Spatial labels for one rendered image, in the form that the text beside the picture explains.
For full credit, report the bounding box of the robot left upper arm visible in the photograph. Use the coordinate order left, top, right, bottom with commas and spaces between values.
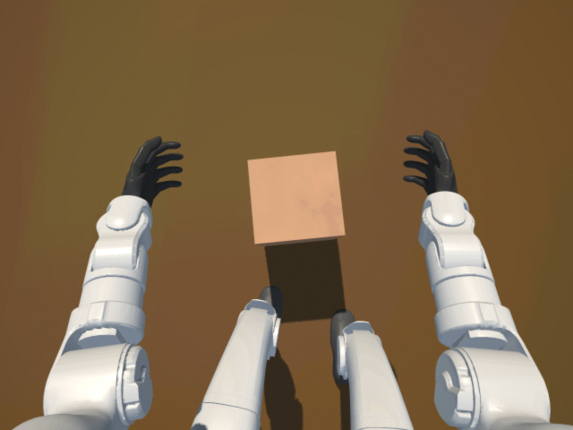
13, 343, 153, 430

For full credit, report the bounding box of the right robot forearm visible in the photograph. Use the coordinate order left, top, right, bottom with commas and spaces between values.
418, 192, 551, 420

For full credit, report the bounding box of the left robot forearm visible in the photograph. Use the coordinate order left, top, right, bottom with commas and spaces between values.
43, 195, 152, 416

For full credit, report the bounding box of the carton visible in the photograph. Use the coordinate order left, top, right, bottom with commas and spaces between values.
248, 151, 346, 246

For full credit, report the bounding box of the robot left shin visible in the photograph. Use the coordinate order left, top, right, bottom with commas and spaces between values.
237, 299, 276, 321

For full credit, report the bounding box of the robot right upper arm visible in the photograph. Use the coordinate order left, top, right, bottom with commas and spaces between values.
434, 347, 573, 430

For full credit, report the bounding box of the right robot hand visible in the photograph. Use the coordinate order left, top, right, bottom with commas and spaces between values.
403, 130, 458, 195

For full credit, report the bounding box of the left robot hand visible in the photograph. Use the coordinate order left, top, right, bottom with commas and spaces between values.
121, 136, 184, 207

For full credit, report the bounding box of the left robot thigh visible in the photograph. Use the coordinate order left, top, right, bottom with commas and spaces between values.
191, 307, 281, 430

